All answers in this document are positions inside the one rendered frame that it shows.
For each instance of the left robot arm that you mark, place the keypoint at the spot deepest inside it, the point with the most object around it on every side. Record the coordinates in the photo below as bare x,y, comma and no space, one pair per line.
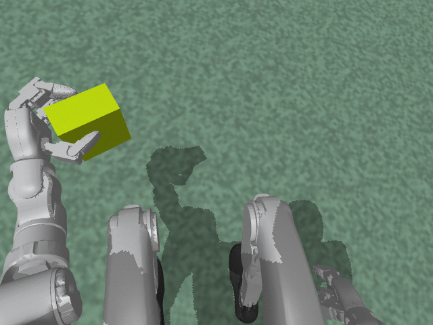
36,286

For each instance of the right robot hand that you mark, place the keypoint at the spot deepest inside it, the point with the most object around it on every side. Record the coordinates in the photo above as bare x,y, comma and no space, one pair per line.
342,297

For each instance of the right robot foot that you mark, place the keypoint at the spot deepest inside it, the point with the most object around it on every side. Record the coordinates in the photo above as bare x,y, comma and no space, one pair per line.
244,314

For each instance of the carton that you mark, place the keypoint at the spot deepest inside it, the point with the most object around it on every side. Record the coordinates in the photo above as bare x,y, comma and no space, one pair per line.
92,110

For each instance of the right robot arm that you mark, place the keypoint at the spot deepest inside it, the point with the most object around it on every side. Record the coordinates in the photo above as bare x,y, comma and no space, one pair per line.
360,316

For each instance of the left robot hand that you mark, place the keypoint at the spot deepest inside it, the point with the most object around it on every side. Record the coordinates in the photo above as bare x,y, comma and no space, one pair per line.
28,134

